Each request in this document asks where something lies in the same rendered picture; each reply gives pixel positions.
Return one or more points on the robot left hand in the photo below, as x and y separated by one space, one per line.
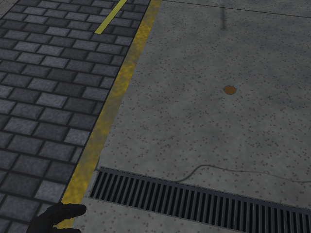
54 215

